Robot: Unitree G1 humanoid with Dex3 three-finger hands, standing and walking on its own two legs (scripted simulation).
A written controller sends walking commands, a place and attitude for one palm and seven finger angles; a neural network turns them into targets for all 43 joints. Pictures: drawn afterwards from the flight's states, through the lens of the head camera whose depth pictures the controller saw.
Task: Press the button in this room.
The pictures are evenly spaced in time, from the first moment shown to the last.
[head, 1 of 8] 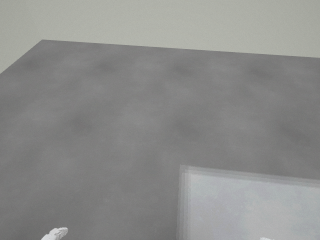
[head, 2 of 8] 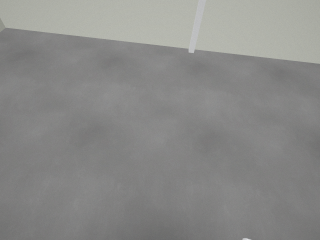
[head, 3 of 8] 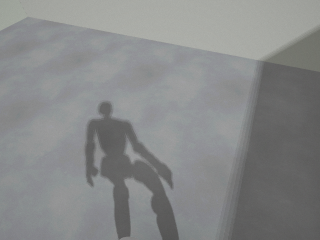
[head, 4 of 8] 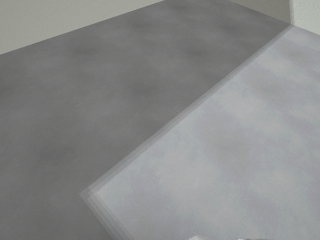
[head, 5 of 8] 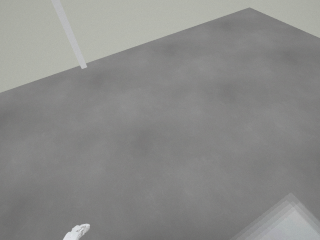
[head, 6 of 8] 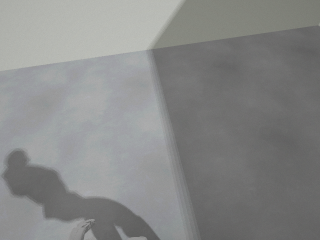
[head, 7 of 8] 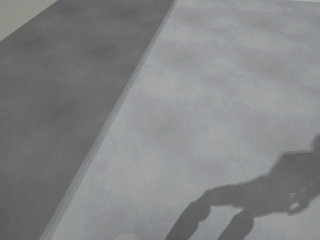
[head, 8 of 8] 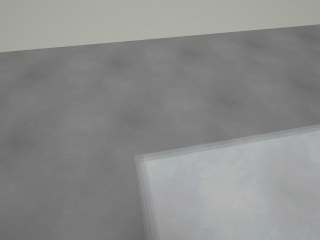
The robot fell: no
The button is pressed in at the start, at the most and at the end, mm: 0 0 0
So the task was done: no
